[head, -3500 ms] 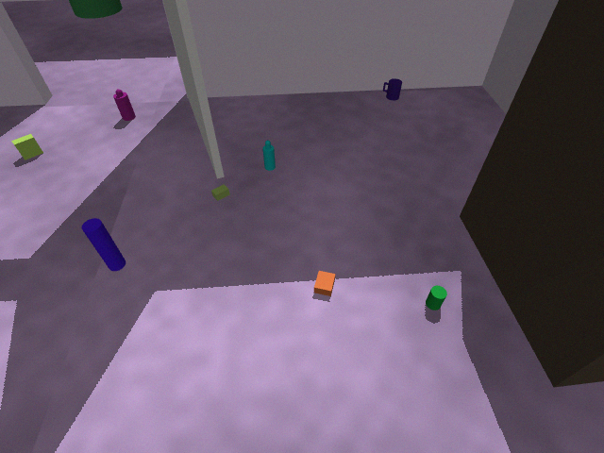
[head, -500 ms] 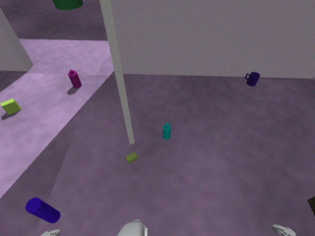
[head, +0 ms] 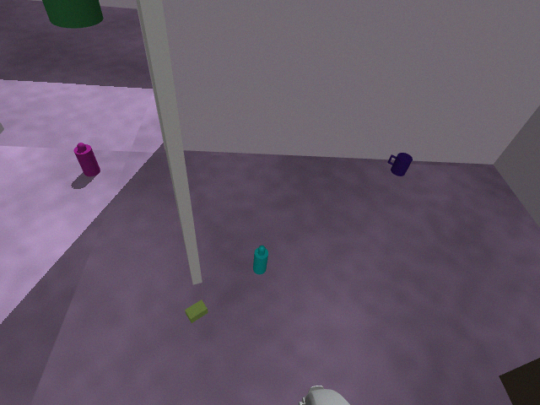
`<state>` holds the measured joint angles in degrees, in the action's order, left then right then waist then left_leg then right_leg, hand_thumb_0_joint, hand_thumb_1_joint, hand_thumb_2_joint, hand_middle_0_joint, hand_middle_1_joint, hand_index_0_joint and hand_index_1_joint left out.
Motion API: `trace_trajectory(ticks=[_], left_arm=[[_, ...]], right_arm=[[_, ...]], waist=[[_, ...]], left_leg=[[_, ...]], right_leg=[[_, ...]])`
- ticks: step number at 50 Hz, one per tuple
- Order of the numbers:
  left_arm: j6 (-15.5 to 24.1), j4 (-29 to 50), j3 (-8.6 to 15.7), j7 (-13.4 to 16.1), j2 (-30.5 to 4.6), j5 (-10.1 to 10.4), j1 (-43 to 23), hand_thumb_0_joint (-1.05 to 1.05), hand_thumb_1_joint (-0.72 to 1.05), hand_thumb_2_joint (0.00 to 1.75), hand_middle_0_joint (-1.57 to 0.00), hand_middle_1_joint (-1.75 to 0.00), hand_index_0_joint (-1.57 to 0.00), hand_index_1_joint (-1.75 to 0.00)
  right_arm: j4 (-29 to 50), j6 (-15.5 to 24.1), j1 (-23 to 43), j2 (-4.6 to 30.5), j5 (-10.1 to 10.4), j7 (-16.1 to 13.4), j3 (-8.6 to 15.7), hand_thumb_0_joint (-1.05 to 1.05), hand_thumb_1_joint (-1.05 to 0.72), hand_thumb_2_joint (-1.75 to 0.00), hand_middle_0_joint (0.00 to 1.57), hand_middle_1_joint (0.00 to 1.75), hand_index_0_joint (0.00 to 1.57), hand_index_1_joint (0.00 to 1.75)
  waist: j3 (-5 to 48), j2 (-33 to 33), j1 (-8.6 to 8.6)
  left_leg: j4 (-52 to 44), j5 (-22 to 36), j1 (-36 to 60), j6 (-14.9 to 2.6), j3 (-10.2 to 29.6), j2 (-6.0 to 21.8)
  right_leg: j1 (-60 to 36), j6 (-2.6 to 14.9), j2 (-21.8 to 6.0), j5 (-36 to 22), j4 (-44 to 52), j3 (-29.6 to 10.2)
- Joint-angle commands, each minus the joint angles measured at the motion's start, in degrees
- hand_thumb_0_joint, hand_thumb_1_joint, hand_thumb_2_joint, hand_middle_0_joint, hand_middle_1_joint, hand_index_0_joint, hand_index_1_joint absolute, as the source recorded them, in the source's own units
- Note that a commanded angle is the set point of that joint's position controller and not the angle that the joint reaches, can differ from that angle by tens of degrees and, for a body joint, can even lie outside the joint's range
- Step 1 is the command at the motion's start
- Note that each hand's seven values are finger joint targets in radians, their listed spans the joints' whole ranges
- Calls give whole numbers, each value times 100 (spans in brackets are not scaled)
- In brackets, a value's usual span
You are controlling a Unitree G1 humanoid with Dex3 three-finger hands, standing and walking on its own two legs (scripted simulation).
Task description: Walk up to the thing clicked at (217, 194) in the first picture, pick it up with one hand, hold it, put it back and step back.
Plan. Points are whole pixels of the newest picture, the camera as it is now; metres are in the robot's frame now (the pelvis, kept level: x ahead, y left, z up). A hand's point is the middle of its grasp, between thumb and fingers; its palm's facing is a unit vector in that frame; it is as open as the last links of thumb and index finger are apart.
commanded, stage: walk up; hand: left
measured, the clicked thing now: (196, 311) +0.60 +0.21 -0.77
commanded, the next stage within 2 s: none
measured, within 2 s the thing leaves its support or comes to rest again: neither
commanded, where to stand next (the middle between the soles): +0.22 -0.04 m, yaw +4 degrees
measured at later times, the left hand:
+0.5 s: hand (163, 371) +0.22 +0.18 -0.16, palm faces +0.00 -0.93 -0.37, open 7.3 cm
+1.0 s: hand (133, 399) +0.19 +0.23 -0.18, palm faces +0.05 -0.91 -0.42, open 7.3 cm
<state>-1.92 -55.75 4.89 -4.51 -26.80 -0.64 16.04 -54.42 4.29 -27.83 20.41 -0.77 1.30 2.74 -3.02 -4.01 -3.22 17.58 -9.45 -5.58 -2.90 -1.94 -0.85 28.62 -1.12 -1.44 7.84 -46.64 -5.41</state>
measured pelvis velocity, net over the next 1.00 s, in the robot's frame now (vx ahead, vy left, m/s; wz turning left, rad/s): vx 0.13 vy -0.06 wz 0.09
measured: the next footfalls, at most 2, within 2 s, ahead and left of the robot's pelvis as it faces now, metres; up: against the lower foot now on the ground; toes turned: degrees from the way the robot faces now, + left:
right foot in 0.18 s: +0.18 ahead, -0.20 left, +0.00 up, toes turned +2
left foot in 0.58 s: +0.20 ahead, +0.06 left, +0.00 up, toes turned +4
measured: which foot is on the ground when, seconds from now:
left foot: down 0.00-0.22, up 0.24-0.56, down 0.58-1.00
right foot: up 0.00-0.16, down 0.18-1.00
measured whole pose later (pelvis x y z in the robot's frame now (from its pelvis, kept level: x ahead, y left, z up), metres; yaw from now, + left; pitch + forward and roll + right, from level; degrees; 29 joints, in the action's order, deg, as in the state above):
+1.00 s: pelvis +0.13 -0.06 -0.03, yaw +5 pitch -2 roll +1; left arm 0.9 -57.0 1.0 0.9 -23.5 -0.7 7.8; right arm -55.3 -0.6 -2.5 22.5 -0.3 1.3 2.4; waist -8.2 -0.3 1.4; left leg 37.1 -15.1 -18.7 -1.0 0.3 -1.5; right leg 15.6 -1.5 -4.6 21.7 -40.0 1.0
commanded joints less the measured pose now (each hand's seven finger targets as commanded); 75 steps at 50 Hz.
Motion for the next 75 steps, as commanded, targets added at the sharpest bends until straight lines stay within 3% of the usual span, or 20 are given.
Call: trace_trajectory(ticks=[1,5,8,9,10,11,12,17,24,28,30,32,38,39,41,42,47,49,55,75], left_arm=[[351,784,122,54,-759,22,-916,0,90,90,-20,-30,-20,-30],[463,822,106,63,-661,-16,-1045,0,90,90,-20,-30,-20,-30],[606,486,173,173,-701,-27,-114,0,90,90,-20,-30,-20,-30],[659,364,285,234,-925,-72,426,0,90,90,-20,-30,-20,-30],[701,441,365,325,-1305,-133,640,0,90,90,-20,-30,-20,-30],[673,521,378,325,-1529,-44,524,0,90,90,-20,-30,-20,-30],[647,617,354,333,-1427,51,348,0,90,90,-20,-30,-20,-30],[630,920,113,420,-928,37,-351,0,90,90,-20,-30,-20,-30],[480,896,38,564,-945,81,-544,0,90,90,-20,-30,-20,-30],[371,886,-4,598,-988,159,-744,0,90,90,-20,-30,-20,-30],[324,865,-90,612,-656,261,-442,0,90,90,-20,-30,-20,-30],[226,633,-86,654,-658,230,-526,0,90,90,-20,-30,-20,-30],[367,110,-56,669,-710,77,-85,0,90,90,-20,-30,-20,-30],[435,172,-1,698,-1042,-26,-210,0,90,90,-20,-30,-20,-30],[440,364,106,696,-1631,-64,-925,0,90,90,-20,-30,-20,-30],[460,394,69,693,-1440,-80,-996,0,90,90,-20,-30,-20,-30],[474,397,-91,639,-930,-43,-1073,0,90,90,-20,-30,-20,-30],[373,227,-195,606,-610,96,-716,0,90,90,-20,-30,-20,-30],[487,-86,-205,553,-936,-12,-919,0,90,90,-20,-30,-20,-30],[486,-642,-224,523,-663,-15,-1276,0,90,90,-20,-30,-20,-30]], right_arm=[[518,126,177,1739,-13,-82,480,0,-90,-90,20,30,20,30],[601,56,266,1798,-7,-8,461,0,-90,-90,20,30,20,30],[752,6,468,1606,52,-19,354,0,-90,-90,20,30,20,30],[815,11,385,1363,61,-21,254,0,-90,-90,20,30,20,30],[977,33,277,867,159,-53,53,0,-90,-90,20,30,20,30],[903,-8,473,1306,144,-127,173,0,-90,-90,20,30,20,30],[788,-48,480,1501,81,-190,258,0,-90,-90,20,30,20,30],[450,-119,375,1307,72,-119,245,0,-90,-90,20,30,20,30],[488,-251,1260,1127,58,-203,194,0,-90,-90,20,30,20,30],[409,-245,1264,1283,-1,-204,267,0,-90,-90,20,30,20,30],[591,-226,1655,1928,-4,-198,425,0,-90,-90,20,30,20,30],[574,-267,1860,1695,69,-201,358,0,-90,-90,20,30,20,30],[546,-471,2567,1410,80,-169,208,0,-90,-90,20,30,20,30],[579,-499,2532,1300,115,-140,179,0,-90,-90,20,30,20,30],[524,-582,2576,1329,62,-151,265,0,-90,-90,20,30,20,30],[467,-598,2584,1389,35,-121,303,0,-90,-90,20,30,20,30],[117,-359,2154,1329,8,-65,307,0,-90,-90,20,30,20,30],[161,-276,2498,1674,47,-91,304,0,-90,-90,20,30,20,30],[-78,-369,2950,1289,69,-47,81,0,-90,-90,20,30,20,30],[-771,-327,2814,1200,60,-64,34,0,-90,-90,20,30,20,30]], waist=[[-453,1163,-74],[-449,1244,-80],[35,727,421],[566,121,642],[1015,-1054,699],[627,-811,798],[208,-265,680],[-18,-469,339],[354,-533,486],[613,-114,244],[1066,1217,424],[1121,1464,372],[845,1088,651],[741,508,573],[304,-500,398],[111,-322,360],[711,-39,189],[1075,872,436],[454,561,382],[424,572,342]], left_leg=[[-841,-1691,244,-444,1355,1523],[-329,-1076,5,-695,1066,1489],[1060,475,-479,-491,650,1165],[2254,598,-1014,-340,319,817],[3742,-631,-2133,13,37,222],[4247,-2132,-2870,64,334,-130],[4598,-2133,-2764,82,791,135],[4064,-1169,-1948,220,547,252],[2591,-658,-1462,229,78,151],[1361,807,-652,-33,278,227],[1169,3010,-93,-878,2069,1567],[1008,2795,-423,-1383,2383,1918],[1786,1771,-929,-392,1237,990],[2206,1456,-1436,-128,1043,681],[3102,-1963,-1497,175,561,112],[3302,-2296,-1523,185,642,159],[966,940,-21,-41,708,434],[644,645,-189,-812,2141,1594],[608,-511,-708,66,1017,588],[-115,123,-381,193,1000,693]], right_leg=[[535,70,-197,199,984,272],[-241,228,-90,684,1709,714],[-1889,334,114,260,2330,804],[-3042,463,-129,582,2437,446],[-3842,930,-1609,544,2805,-1693],[-3591,1616,-2208,326,3040,-2627],[-2831,1704,-2217,-12,2881,-2258],[-1558,1326,-1221,-1525,2771,-174],[-1815,1102,-1397,-3849,1793,106],[-1562,860,-1295,-2719,949,122],[-971,236,-171,-237,-172,674],[-1194,286,36,2628,-514,489],[-1886,308,-160,543,1858,380],[-2049,534,-787,62,2127,-514],[-1056,1570,-2202,-601,2486,-1640],[-949,1614,-2145,-704,2436,-1496],[-1192,483,-847,-1340,1062,252],[-1213,104,-127,1329,759,641],[-1652,367,-652,778,2440,-28],[-2223,198,-575,282,3159,310]])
